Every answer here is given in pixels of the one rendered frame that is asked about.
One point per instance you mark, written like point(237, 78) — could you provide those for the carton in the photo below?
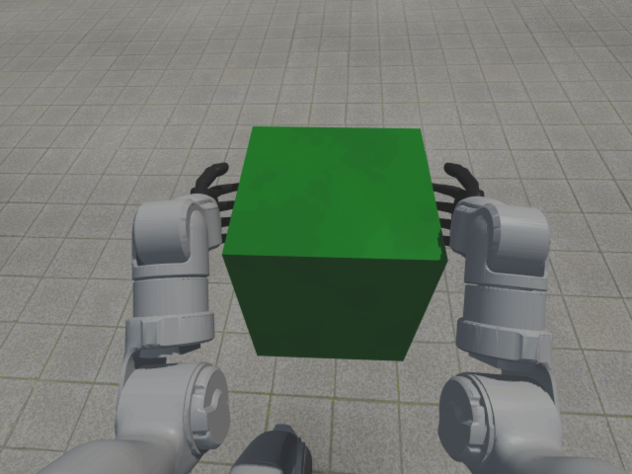
point(334, 246)

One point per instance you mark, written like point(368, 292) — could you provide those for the robot left shin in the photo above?
point(283, 427)

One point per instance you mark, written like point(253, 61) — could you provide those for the right robot upper arm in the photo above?
point(506, 424)

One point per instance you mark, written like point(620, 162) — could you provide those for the left robot upper arm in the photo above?
point(169, 415)

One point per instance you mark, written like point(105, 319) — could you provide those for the robot left hand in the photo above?
point(205, 180)

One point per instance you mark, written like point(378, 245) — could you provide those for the left robot thigh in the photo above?
point(272, 452)

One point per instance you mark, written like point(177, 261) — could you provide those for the robot right hand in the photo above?
point(469, 183)

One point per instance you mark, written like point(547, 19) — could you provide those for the robot right forearm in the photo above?
point(506, 250)

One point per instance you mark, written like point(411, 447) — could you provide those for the robot left forearm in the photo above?
point(170, 265)

